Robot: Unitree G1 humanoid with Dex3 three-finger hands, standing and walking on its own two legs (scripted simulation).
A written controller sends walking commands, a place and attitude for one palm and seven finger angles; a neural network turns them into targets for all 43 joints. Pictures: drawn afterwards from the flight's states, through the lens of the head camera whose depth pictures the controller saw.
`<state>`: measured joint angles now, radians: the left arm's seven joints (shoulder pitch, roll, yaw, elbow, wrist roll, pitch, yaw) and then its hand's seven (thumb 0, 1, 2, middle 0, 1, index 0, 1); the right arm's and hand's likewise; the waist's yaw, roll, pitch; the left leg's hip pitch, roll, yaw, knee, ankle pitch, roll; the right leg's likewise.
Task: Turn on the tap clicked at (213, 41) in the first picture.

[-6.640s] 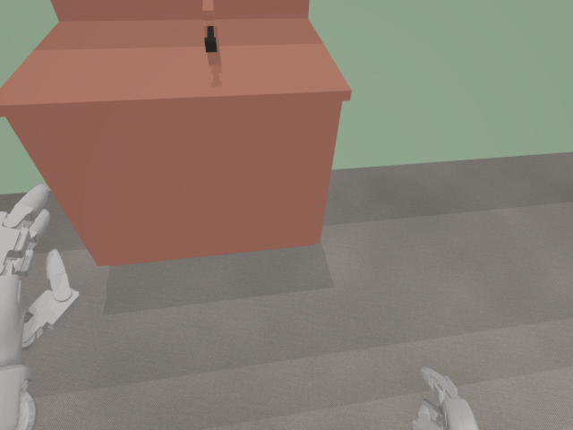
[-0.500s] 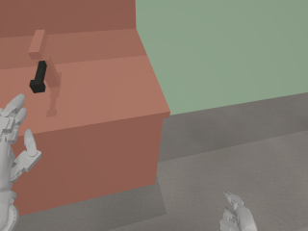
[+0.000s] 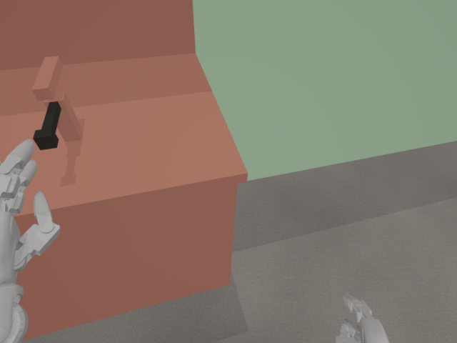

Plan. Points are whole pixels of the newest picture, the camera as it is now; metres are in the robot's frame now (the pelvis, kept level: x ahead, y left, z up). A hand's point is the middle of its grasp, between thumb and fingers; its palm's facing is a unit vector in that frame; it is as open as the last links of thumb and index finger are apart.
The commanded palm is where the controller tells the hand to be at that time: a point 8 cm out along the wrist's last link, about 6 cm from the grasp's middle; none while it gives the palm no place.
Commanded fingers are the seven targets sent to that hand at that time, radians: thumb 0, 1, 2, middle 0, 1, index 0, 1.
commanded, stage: shuffle to correct the standing spot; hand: left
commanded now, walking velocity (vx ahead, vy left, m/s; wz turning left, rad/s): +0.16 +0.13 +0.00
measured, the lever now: (46, 139) +0.41 +0.37 +0.14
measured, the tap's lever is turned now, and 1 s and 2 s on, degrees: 0 0 0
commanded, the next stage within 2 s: come to a stop and stand still in 0.52 s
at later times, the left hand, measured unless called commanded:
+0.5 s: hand (68, 181) +0.28 +0.26 +0.18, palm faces +0.37 -0.80 -0.47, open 7.4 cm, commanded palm +0.22 +0.30 +0.18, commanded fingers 0.00 0.90 0.90 -0.20 -0.30 -0.20 -0.30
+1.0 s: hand (40, 155) +0.34 +0.33 +0.17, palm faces +0.39 -0.85 -0.35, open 7.4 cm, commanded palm +0.28 +0.36 +0.18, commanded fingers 0.00 0.90 0.90 -0.20 -0.30 -0.20 -0.30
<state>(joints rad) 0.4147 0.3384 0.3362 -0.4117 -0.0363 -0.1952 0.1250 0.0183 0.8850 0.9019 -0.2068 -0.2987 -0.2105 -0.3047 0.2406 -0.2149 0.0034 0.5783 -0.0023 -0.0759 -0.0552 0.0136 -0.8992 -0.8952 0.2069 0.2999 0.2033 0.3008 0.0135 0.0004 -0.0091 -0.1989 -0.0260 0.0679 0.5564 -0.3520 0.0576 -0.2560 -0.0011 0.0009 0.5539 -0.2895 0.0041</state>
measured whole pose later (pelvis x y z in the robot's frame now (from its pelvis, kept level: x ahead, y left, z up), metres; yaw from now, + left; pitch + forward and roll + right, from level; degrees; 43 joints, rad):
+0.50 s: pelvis +0.06 +0.02 -0.02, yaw +0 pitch -3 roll -1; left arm 0.43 0.41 0.41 -0.50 -0.05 -0.25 0.10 0.02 0.88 0.90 -0.21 -0.30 -0.22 -0.31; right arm 0.22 -0.21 -0.01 0.61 0.00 -0.04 0.00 0.01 -0.90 -0.90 0.21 0.30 0.20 0.30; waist -0.01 0.04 0.09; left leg -0.38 -0.04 0.03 1.17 -0.47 0.02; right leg -0.38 0.00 -0.19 0.71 -0.29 -0.10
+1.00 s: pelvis +0.11 +0.09 +0.00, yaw -3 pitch -1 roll -1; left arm 0.41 0.35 0.36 -0.49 -0.04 -0.16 0.14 0.02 0.89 0.90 -0.20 -0.30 -0.21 -0.30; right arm 0.20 -0.12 0.05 0.58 0.01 -0.12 -0.03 0.01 -0.90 -0.90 0.21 0.30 0.20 0.30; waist 0.02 -0.03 0.05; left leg -0.28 0.08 0.05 0.55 -0.24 -0.04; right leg -0.26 -0.03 -0.04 0.53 -0.24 0.02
